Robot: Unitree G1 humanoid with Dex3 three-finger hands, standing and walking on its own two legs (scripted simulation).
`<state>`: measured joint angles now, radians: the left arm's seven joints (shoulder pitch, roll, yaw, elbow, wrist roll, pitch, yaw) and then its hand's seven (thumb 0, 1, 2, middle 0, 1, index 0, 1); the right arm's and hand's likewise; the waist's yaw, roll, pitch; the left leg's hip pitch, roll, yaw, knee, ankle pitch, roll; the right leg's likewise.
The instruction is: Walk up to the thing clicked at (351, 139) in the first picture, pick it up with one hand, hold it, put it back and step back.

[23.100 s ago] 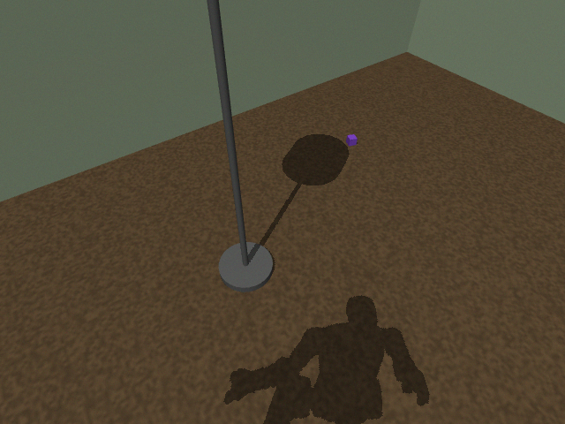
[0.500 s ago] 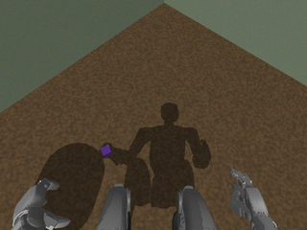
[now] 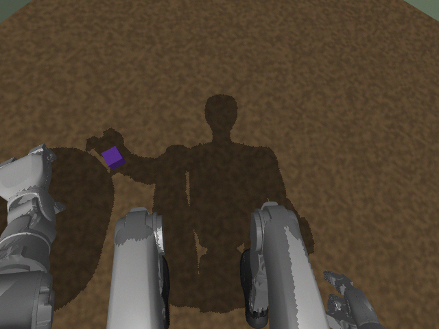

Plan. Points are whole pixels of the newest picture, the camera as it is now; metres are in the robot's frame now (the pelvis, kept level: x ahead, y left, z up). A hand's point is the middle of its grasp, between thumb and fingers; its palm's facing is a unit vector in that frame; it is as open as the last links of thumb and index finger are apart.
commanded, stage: rise first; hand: left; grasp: from above
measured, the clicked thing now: (114, 158) +0.51 +0.29 -0.40
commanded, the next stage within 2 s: none
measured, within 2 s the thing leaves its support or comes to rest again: neither
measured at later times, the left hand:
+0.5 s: hand (69, 169) +0.43 +0.33 -0.23, palm faces -0.33 -0.24 -0.91, open 12.1 cm
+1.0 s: hand (81, 163) +0.46 +0.33 -0.27, palm faces -0.33 -0.25 -0.91, open 12.3 cm
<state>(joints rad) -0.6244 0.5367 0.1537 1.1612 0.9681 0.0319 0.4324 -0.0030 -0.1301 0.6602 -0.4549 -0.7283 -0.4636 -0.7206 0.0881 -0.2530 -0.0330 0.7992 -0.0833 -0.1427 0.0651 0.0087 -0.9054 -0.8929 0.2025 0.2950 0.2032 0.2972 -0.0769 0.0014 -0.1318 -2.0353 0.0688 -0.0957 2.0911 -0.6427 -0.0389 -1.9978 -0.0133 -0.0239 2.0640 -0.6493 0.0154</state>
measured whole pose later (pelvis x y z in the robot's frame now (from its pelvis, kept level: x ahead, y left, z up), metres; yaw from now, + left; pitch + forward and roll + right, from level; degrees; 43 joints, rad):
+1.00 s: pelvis +0.01 +0.01 -0.10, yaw -4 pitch +33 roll -7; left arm -0.97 0.74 0.29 1.56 1.03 0.03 0.49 0.00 -0.24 0.73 -0.36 -0.80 -0.37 -0.79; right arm 0.13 -0.28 0.05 0.83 -0.16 -0.20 0.23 0.00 -0.91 -0.89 0.20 0.29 0.20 0.30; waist -0.22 -0.02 -0.01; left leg -2.32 0.06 -0.17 2.44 -0.70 -0.03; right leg -2.25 0.01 -0.05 2.36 -0.68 0.05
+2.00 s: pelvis +0.01 +0.01 -0.11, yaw -6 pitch +32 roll -9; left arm -1.03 0.83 0.29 1.60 1.03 0.06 0.48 0.00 -0.27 0.76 -0.40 -0.71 -0.38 -0.73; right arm 0.15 -0.31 0.10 0.79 -0.17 -0.21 0.29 0.00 -0.92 -0.90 0.20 0.29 0.20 0.30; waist -0.27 -0.02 0.03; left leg -2.35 0.05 -0.20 2.47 -0.70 -0.03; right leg -2.26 0.02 -0.07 2.37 -0.67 0.06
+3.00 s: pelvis +0.01 +0.01 -0.11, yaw -6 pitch +31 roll -9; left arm -1.04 0.85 0.28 1.63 1.04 0.04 0.48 0.00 -0.16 0.67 -0.50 -0.60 -0.47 -0.63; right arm 0.16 -0.32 0.12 0.80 -0.18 -0.24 0.30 0.00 -0.91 -0.90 0.20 0.29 0.20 0.30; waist -0.27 -0.02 0.02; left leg -2.34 0.05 -0.20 2.48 -0.68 -0.03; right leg -2.26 0.02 -0.07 2.37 -0.66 0.06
